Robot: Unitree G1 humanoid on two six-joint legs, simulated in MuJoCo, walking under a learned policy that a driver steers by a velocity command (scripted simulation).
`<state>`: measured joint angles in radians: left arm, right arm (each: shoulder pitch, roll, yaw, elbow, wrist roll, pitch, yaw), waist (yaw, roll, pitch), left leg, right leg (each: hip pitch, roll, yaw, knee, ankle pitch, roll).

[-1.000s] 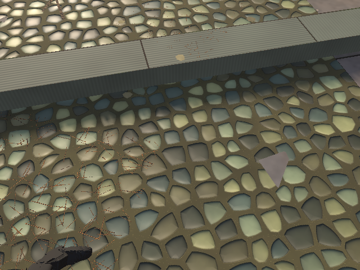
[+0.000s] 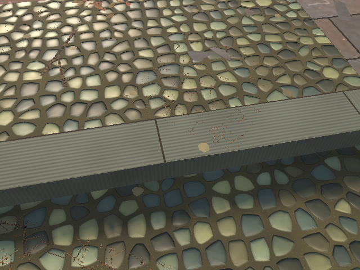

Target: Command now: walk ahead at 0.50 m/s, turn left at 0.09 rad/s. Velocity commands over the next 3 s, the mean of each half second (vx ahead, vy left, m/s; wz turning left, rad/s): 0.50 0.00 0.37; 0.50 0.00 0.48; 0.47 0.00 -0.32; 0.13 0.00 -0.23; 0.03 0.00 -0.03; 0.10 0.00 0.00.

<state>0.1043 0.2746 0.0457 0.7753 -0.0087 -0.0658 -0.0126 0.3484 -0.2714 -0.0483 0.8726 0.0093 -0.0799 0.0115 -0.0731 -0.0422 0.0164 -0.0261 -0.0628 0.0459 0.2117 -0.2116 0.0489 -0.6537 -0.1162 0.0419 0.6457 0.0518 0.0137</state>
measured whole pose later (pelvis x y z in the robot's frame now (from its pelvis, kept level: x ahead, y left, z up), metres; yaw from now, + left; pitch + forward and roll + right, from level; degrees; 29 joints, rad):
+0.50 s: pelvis +0.27 -0.04 +0.00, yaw +14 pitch +0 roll -2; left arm 0.30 0.27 0.07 0.90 0.01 -0.09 0.01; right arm 0.16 -0.29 -0.07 0.78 0.02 -0.03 0.02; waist 0.06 0.04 0.03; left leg -0.68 0.12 -0.04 0.80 0.00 0.01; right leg 0.01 0.02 -0.22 0.22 -0.23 -0.02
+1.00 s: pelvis +0.52 +0.09 +0.00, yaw +28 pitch +1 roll +0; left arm 0.07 0.29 0.05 0.79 0.00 -0.09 -0.01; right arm 0.29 -0.27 -0.06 0.76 0.00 -0.06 0.00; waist -0.05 -0.04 0.04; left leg -0.09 -0.10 -0.06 0.28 -0.20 0.09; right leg -0.68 -0.11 0.04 0.79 -0.05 0.06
